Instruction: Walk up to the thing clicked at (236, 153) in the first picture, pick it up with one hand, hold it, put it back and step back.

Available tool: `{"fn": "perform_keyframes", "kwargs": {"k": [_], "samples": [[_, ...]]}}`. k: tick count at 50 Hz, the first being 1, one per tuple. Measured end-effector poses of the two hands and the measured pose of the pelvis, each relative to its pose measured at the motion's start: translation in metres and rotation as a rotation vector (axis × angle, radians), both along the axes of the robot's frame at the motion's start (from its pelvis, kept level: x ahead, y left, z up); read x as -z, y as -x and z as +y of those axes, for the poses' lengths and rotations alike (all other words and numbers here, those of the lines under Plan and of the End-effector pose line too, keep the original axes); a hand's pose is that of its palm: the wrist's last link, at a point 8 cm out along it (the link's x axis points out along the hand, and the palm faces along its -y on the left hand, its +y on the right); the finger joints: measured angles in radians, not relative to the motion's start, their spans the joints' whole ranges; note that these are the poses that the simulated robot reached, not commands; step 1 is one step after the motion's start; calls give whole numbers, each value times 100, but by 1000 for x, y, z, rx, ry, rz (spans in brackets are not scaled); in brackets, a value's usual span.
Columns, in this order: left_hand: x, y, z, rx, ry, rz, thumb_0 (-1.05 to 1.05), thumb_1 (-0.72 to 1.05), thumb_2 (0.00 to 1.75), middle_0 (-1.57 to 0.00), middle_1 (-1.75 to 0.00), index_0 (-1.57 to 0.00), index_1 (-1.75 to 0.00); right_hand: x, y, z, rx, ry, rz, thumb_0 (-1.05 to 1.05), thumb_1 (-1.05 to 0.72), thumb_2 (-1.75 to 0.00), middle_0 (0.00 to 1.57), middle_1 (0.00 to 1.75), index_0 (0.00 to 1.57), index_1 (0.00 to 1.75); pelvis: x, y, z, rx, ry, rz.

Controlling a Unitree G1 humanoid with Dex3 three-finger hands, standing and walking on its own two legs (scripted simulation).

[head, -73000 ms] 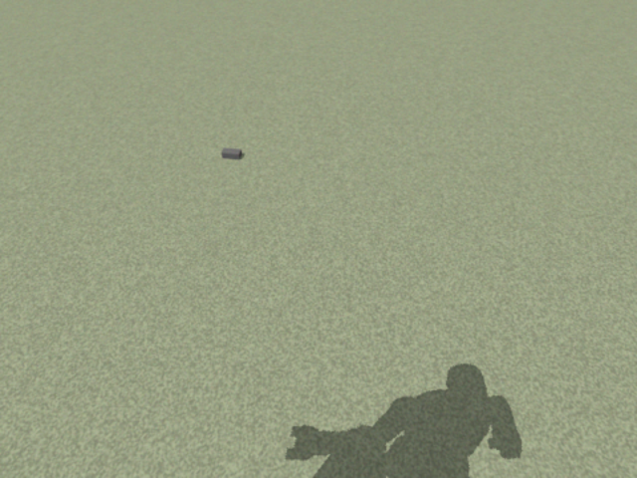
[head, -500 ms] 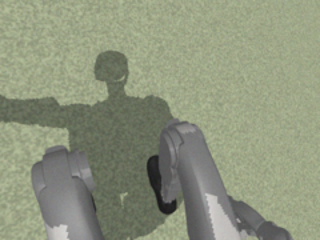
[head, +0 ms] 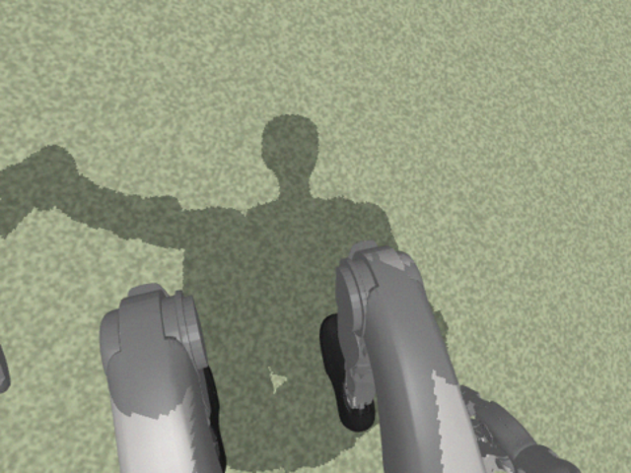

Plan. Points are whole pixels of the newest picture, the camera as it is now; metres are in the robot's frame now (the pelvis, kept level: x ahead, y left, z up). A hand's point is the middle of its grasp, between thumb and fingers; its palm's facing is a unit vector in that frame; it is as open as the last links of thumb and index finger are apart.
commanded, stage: lift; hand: left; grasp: from above
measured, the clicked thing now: out of the picture +0.42 +0.42 -0.18
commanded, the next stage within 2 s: hold in 1.62 s
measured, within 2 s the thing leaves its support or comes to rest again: neither
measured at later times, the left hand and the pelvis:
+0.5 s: hand out of the picture +0.37 +0.37 -0.03, palm faces -0.31 -0.24 -0.92, open 5.6 cm; pelvis +0.00 +0.00 +0.08, yaw +3 degrees
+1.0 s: hand out of the picture +0.34 +0.32 +0.19, palm faces -0.31 -0.28 -0.91, open 5.4 cm; pelvis +0.02 +0.00 +0.27, yaw +7 degrees
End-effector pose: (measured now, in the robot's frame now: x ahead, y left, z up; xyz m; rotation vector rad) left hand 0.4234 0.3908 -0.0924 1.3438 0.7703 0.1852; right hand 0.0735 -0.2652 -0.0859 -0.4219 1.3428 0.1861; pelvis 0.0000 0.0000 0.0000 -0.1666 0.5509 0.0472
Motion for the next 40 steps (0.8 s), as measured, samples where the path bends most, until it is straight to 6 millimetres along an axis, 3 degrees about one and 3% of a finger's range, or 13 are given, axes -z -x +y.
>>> {"fn": "perform_keyframes", "kwargs": {"k": [11,21,31,40], "samples": [[-37,15,-4,22,23,13,-6,48,14,-85,-47,-109,-43,-13,2,-2,84,4,0,1,-92,-90,20,30,20,30,-22,-1,-1,-18,-17,30],[-97,39,-9,51,1,-5,-6,48,16,-85,-46,-109,-45,-42,-24,-2,122,1,-93,1,-92,-90,20,30,20,30,-60,3,-2,-30,-34,37],[-167,63,-28,78,23,-17,-6,50,15,-83,-47,-108,-45,-99,-62,8,150,0,-219,1,-91,-90,20,30,20,30,-120,2,-2,-43,-50,27],[-250,76,-44,58,26,-17,-6,53,11,-82,-47,-109,-44,-169,-91,18,180,13,-314,1,-91,-90,20,30,20,30,-191,-5,-3,-61,-71,-29]]}}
